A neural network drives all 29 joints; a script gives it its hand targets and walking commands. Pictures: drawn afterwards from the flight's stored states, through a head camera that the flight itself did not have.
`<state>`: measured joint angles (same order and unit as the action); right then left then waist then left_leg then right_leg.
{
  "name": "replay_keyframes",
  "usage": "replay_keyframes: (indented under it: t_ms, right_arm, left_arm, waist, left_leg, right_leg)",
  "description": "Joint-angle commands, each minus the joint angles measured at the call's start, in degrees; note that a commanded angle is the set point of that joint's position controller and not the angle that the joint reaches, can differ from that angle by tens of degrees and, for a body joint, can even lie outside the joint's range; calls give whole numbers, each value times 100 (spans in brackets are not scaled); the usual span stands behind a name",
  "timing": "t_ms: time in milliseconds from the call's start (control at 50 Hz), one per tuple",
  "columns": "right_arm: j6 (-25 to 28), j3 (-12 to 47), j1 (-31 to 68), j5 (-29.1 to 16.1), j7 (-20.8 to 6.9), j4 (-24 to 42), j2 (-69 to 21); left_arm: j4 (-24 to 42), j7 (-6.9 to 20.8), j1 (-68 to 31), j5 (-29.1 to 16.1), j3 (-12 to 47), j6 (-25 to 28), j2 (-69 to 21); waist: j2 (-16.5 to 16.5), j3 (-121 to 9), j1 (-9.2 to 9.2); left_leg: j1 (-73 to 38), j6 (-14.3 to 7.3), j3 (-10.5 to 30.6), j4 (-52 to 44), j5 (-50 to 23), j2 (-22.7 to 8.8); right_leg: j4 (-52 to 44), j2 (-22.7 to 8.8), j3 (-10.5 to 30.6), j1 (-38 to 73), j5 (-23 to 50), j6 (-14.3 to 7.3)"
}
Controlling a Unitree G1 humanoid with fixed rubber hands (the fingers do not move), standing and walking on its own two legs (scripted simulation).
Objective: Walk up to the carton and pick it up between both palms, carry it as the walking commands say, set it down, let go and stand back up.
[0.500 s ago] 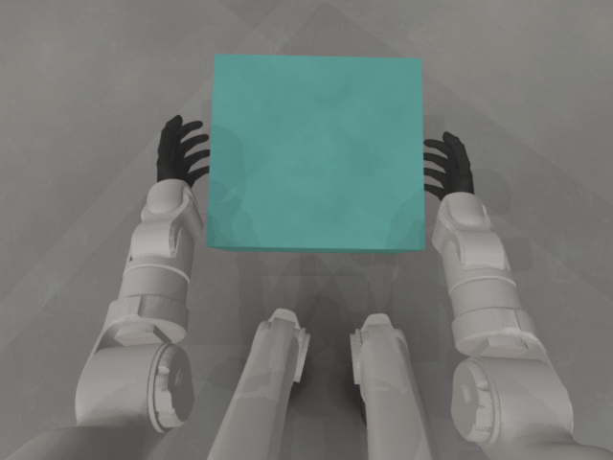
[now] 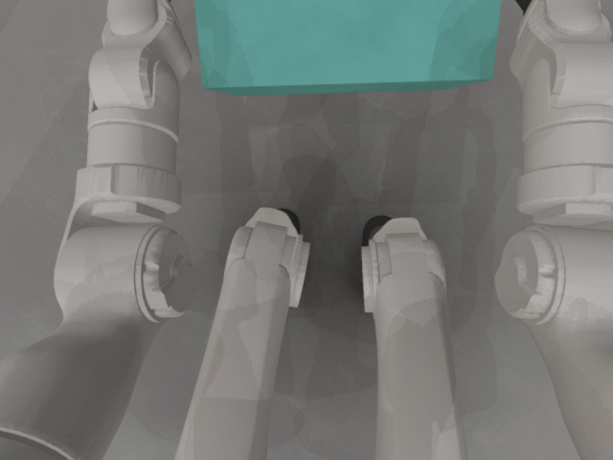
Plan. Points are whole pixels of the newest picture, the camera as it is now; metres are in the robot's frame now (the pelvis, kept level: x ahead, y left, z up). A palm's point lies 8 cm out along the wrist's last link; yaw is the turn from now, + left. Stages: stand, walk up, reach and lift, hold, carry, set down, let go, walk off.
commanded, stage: set down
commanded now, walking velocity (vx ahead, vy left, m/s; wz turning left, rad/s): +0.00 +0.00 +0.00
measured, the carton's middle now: out of the picture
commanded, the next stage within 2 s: none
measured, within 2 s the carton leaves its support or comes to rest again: rests again in 1.68 s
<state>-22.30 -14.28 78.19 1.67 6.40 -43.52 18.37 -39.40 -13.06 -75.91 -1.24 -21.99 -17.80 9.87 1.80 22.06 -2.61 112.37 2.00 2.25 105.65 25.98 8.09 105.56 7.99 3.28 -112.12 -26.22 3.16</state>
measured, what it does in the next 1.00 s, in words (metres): lowers itself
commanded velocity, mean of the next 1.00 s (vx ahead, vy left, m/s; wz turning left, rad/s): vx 0.00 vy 0.00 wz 0.00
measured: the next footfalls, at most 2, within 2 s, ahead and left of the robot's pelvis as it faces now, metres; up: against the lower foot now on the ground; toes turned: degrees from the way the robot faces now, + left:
none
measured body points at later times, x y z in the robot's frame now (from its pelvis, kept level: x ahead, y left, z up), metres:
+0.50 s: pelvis +0.01 -0.01 -0.06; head +0.38 -0.03 +0.19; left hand +0.57 +0.18 -0.19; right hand +0.59 -0.18 -0.21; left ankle +0.14 +0.11 -0.43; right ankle +0.14 -0.12 -0.43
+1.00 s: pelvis +0.04 -0.01 -0.10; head +0.42 -0.02 +0.13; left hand +0.59 +0.21 -0.26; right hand +0.62 -0.16 -0.29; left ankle +0.14 +0.10 -0.43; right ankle +0.14 -0.11 -0.43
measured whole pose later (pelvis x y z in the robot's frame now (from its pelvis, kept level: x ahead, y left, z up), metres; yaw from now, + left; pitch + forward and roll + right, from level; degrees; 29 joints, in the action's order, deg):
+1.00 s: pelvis +0.04 -0.01 -0.10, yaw +3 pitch +33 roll +2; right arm -14.3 -3.9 91.3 -2.1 4.9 -64.2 23.7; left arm -54.2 -8.5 -84.2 -7.3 -19.3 -12.9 17.4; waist 3.9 27.7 -1.9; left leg 124.8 1.2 -1.5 126.6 34.7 6.1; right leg 128.5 4.1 0.4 -124.5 -36.7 -0.3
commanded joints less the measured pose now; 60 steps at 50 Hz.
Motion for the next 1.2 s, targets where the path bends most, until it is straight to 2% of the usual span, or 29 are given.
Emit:
replay_keyframes:
  t_ms: [0, 40, 60, 100, 120, 220, 280, 320, 340, 360, 420, 440, 520, 540, 560, 620, 660, 700, 760, 780, 800, 860, 960, 1020, 1040, 1060, 1100, 1140, 1180]
  right_arm:
    - [389, 2676, 4230, -1187, -2040, 2183, -5090]
    - [294, 3110, 4287, -1447, -1945, 2606, -4906]
    - [236, 3317, 4317, -1520, -1946, 2562, -4898]
    - [233, 3220, 4354, -1490, -1954, 2072, -4905]
    - [283, 3223, 4573, -1528, -1928, 2254, -4906]
    - [560, 3247, 5122, -1542, -1570, 2856, -4920]
    - [607, 2779, 4400, -1272, -1537, 1245, -5034]
    - [632, 2547, 4077, -1090, -1676, 456, -5426]
    - [631, 2340, 3887, -947, -1748, 92, -5271]
    - [632, 2239, 3845, -891, -1826, -61, -5382]
    - [664, 2358, 4012, -963, -1960, 232, -5385]
    - [739, 2518, 4305, -1109, -1960, 500, -5388]
    - [804, 2870, 5124, -1460, -1865, 1210, -5258]
    - [780, 3058, 5384, -1677, -1856, 1421, -5247]
    - [712, 3186, 5389, -1783, -1829, 1039, -5113]
    - [854, 3524, 6355, -2260, -1672, 2598, -4739]
    - [985, 3284, 6457, -2315, -1494, 2283, -4329]
    - [1124, 3011, 6170, -2095, -1408, 1427, -3930]
    - [1123, 2604, 5049, -1580, -1491, -214, -3946]
    - [1148, 2526, 4921, -1421, -1484, -189, -3958]
    - [1135, 2387, 4674, -1301, -1511, -569, -4140]
    - [1048, 2096, 3812, -897, -1652, -1029, -4471]
    - [1213, 2134, 3867, -1093, -1931, -295, -4340]
    - [1488, 2827, 4924, -1780, -1890, 1223, -4356]
    - [1611, 3062, 5407, -2040, -1825, 1963, -4220]
    - [1601, 3217, 5518, -2234, -1783, 2192, -4141]
    - [1415, 3289, 5262, -2344, -1618, 1464, -3898]
    - [1308, 3185, 4576, -2139, -1593, 687, -4171]
    - [1267, 3233, 4330, -1958, -1560, 49, -4048]
  left_arm:
    - [2032, 1974, -3809, -1222, 3472, -417, -5620]
    - [2760, 1880, -4028, -1393, 3967, -530, -5385]
    - [2571, 1867, -4149, -1451, 4184, -551, -5304]
    - [2152, 1910, -4208, -1498, 4510, -577, -5682]
    - [2135, 1929, -4208, -1607, 4559, -559, -5657]
    - [2562, 1903, -4567, -1938, 4319, -210, -5489]
    - [1134, 1964, -4088, -1587, 3637, -85, -5354]
    - [282, 2061, -3623, -1161, 3085, 19, -5229]
    - [-165, 2135, -3363, -1019, 2870, -8, -5273]
    - [-325, 2196, -3240, -784, 2543, 0, -5270]
    - [-194, 2292, -3288, -596, 2345, 24, -5236]
    - [-61, 2268, -3474, -600, 2281, 65, -5083]
    - [98, 2169, -4078, -867, 2463, 78, -5010]
    - [500, 2082, -4298, -871, 2552, 122, -4608]
    - [396, 2021, -4442, -918, 2602, 94, -4569]
    - [1545, 1895, -5218, -1536, 3137, 232, -4502]
    - [1509, 1790, -5512, -1657, 3113, 318, -4224]
    - [694, 1808, -5147, -1605, 2878, 345, -4167]
    - [-42, 1997, -4857, -1390, 2720, 405, -4322]
    - [-41, 2075, -4857, -1470, 2732, 445, -4376]
    - [-312, 2142, -4632, -1365, 2563, 467, -4376]
    - [-737, 2377, -4021, -1295, 2422, 420, -4516]
    - [-1039, 2384, -3193, -970, 2215, 413, -4764]
    - [-20, 2087, -3576, -1211, 2556, 636, -4759]
    - [105, 1981, -3521, -1322, 2561, 679, -4601]
    - [542, 1844, -3910, -1436, 2664, 733, -4329]
    - [570, 1642, -3892, -1531, 2697, 796, -3827]
    - [418, 1606, -3662, -1433, 2529, 832, -3757]
    - [293, 1747, -3938, -1592, 2634, 849, -3817]
  waist:
    - [-204, -14521, 245]
    - [123, -15675, 164]
    - [188, -15254, 62]
    - [280, -13955, 334]
    - [249, -13656, 307]
    - [-505, -14059, 534]
    - [-451, -11737, 271]
    - [-773, -10363, -53]
    - [-769, -9643, 104]
    - [-695, -9254, -90]
    - [-806, -9631, -252]
    - [-800, -9879, -475]
    - [-947, -11148, -490]
    - [-753, -11548, -812]
    - [-858, -11216, -689]
    - [-879, -12412, -516]
    - [-558, -11656, -474]
    - [-276, -10305, -449]
    - [-235, -8622, -24]
    - [-437, -8490, 210]
    - [-498, -8220, 191]
    - [-814, -7699, 618]
    - [-350, -7490, 181]
    - [-299, -9083, -233]
    - [-499, -9786, -204]
    - [-485, -10427, -463]
    - [-716, -10250, -514]
    - [-946, -9100, -580]
    - [-868, -8093, -375]
  left_leg:
    - [-6112, 170, -239, -726, -1439, -111]
    - [-6906, 246, -473, -361, -3101, -94]
    - [-6723, 179, -455, -351, -3056, -107]
    - [-5849, 183, -465, -441, -2410, -100]
    - [-5402, 133, -457, -359, -2085, -98]
    - [-4408, 16, -596, 8, -2328, -3]
    - [-2940, -29, -755, 2, -1557, -42]
    - [-1863, -95, -797, -63, -868, -70]
    - [-1627, -122, -726, -57, -585, -130]
    - [-1470, -115, -784, -49, -488, -126]
    - [-1716, -102, -800, 177, -751, -170]
    - [-1818, -134, -816, 289, -911, -156]
    - [-2343, -182, -819, 478, -1081, -220]
    - [-2731, -175, -864, 476, -1167, -239]
    - [-2615, -196, -906, 503, -1089, -295]
    - [-3411, -182, -855, 711, -1680, -250]
    - [-2842, -166, -875, 798, -1604, -194]
    - [-2406, -121, -850, 809, -1270, -251]
    - [-1651, -55, -808, 824, -702, -314]
    - [-1473, -41, -779, 890, -752, -297]
    - [-1276, -45, -777, 890, -754, -260]
    - [-924, -66, -724, 1047, -713, -231]
    - [-1671, -89, -510, 1250, -1760, -194]
    - [-2760, -156, -290, 1496, -3054, -176]
    - [-3139, -191, -217, 1582, -3402, -237]
    - [-3515, -200, -176, 1612, -3740, -213]
    - [-3727, -322, -246, 1575, -3774, -212]
    - [-2148, -339, -375, 1319, -2824, -236]
    - [-1861, -276, -366, 1474, -2368, -219]
  right_leg:
    - [-473, -77, -982, 4000, 1216, -507]
    - [-262, -20, -948, 4933, 2392, -502]
    - [-262, -53, -902, 4666, 2147, -430]
    - [-346, -72, -887, 3914, 1680, -475]
    - [-238, -125, -756, 3897, 1567, -522]
    - [110, -127, -574, 5120, 2498, -433]
    - [11, -202, -366, 4354, 1952, -509]
    - [-12, -205, -376, 3759, 1232, -452]
    - [33, -208, -435, 3482, 974, -433]
    - [12, -218, -401, 3303, 823, -420]
    - [247, -263, -510, 3467, 1067, -309]
    - [337, -314, -488, 3405, 1147, -272]
    - [485, -309, -509, 3827, 1205, -339]
    - [578, -340, -473, 3986, 1230, -358]
    - [633, -369, -530, 3940, 1199, -320]
    - [763, -327, -527, 4458, 1797, -275]
    - [849, -364, -377, 4312, 1875, -436]
    - [862, -397, -288, 3643, 1474, -557]
    - [865, -377, -336, 2854, 964, -626]
    - [858, -358, -376, 2940, 1070, -590]
    - [916, -334, -405, 2909, 1110, -562]
    - [1040, -310, -467, 2786, 1273, -553]
    - [1258, -334, -457, 1977, 1769, -531]
    - [1630, -318, -399, 2344, 2823, -569]
    - [1743, -316, -441, 2671, 3151, -527]
    - [1814, -316, -352, 3058, 3426, -561]
    - [1918, -365, -298, 3317, 3450, -515]
    - [1869, -350, -152, 3580, 3395, -576]
    - [1740, -333, -82, 3034, 2650, -562]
